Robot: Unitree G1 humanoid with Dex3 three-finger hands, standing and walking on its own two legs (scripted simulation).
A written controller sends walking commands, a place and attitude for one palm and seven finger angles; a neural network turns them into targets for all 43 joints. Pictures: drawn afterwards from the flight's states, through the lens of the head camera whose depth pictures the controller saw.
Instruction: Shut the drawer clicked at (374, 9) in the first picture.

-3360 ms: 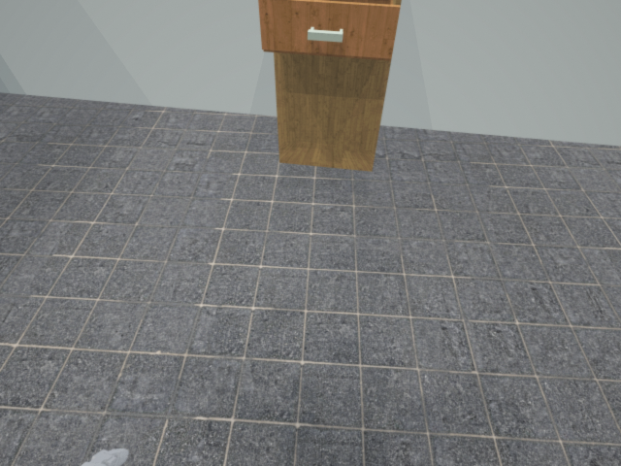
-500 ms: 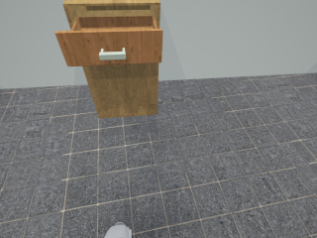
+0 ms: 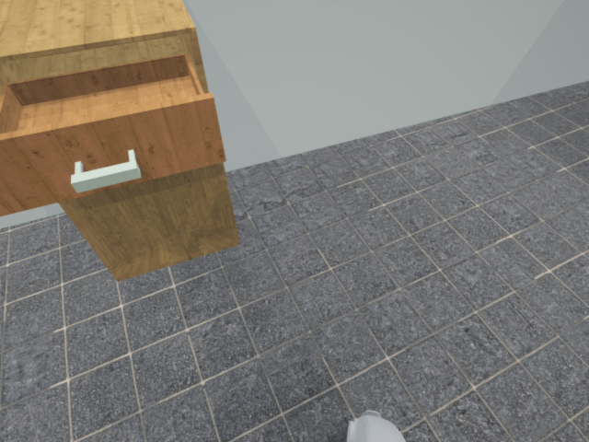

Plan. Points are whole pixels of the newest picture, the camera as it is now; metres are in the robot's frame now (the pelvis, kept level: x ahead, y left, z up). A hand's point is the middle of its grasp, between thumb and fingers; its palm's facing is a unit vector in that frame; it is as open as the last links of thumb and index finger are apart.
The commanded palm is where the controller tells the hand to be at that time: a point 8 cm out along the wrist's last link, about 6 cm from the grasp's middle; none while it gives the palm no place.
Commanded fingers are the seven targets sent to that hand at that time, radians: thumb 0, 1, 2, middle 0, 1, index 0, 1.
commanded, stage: turn to face it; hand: left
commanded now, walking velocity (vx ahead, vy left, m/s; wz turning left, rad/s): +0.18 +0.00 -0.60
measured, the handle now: (106, 168) +0.56 +0.39 +0.02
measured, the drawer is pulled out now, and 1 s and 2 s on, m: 0.30 0.30 0.30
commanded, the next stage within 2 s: take the last steps up to it in 1.00 s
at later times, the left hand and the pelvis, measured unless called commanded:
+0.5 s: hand (223, 398) +0.21 +0.13 -0.16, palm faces +0.15 -0.98 -0.15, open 7.2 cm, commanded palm none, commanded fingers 0.00 0.90 0.90 -0.20 -0.30 -0.20 -0.30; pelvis +0.12 -0.04 +0.00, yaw +8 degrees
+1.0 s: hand out of the picture +0.13 +0.17 -0.16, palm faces +0.37 -0.88 -0.29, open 7.4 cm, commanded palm none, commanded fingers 0.00 0.90 0.90 -0.20 -0.30 -0.20 -0.30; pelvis +0.13 -0.05 -0.01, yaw +20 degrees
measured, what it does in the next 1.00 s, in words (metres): walks ahead, turning left: right foot, then left foot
